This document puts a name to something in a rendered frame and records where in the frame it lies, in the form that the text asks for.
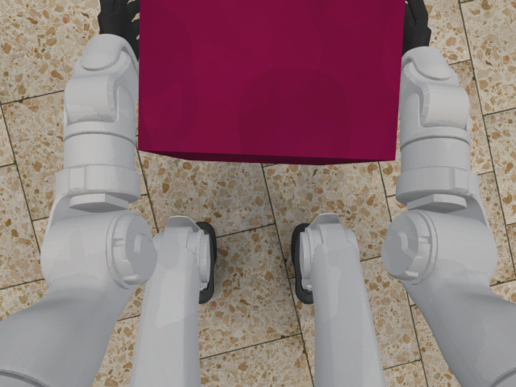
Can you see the robot left foot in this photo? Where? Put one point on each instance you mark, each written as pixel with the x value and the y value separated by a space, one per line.
pixel 207 293

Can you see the right robot hand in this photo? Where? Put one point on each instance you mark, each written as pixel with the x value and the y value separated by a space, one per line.
pixel 416 33

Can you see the carton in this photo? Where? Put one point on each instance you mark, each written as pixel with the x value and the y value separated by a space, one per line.
pixel 312 82

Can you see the robot right upper arm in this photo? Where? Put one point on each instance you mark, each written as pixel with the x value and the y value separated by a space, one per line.
pixel 445 263

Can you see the robot left upper arm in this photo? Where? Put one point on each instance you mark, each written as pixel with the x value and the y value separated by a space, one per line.
pixel 92 264

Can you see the left robot hand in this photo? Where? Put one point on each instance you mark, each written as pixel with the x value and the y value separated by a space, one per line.
pixel 116 18

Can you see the robot right forearm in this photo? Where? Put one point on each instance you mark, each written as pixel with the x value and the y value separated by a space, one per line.
pixel 435 139

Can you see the robot left forearm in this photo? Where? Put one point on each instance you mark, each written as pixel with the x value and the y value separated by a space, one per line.
pixel 99 133

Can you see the robot left thigh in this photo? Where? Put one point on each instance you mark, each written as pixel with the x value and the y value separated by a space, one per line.
pixel 167 348

